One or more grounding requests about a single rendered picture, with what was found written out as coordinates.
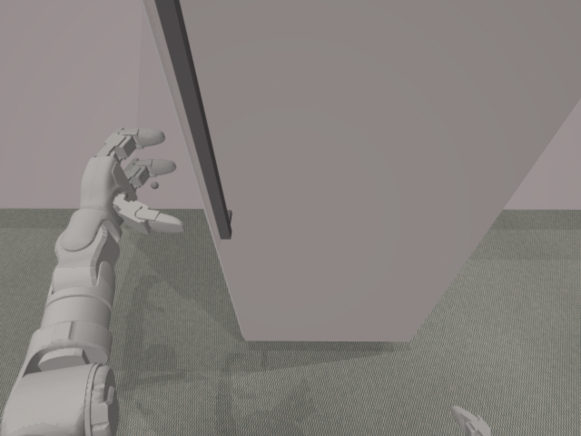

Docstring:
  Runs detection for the robot right hand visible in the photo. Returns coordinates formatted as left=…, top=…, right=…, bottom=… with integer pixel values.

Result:
left=451, top=406, right=491, bottom=436

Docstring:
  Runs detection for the fridge door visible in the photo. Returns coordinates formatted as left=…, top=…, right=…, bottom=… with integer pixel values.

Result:
left=143, top=0, right=581, bottom=342

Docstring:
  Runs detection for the left robot forearm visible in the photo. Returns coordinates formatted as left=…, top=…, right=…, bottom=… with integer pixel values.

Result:
left=0, top=208, right=122, bottom=436

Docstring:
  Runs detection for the handle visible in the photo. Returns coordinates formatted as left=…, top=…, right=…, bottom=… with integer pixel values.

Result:
left=154, top=0, right=232, bottom=240

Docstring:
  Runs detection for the robot left hand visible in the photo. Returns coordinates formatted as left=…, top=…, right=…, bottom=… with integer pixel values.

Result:
left=79, top=127, right=184, bottom=234

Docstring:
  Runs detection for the left robot upper arm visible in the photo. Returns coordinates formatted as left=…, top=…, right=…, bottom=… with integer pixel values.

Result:
left=5, top=363, right=120, bottom=436

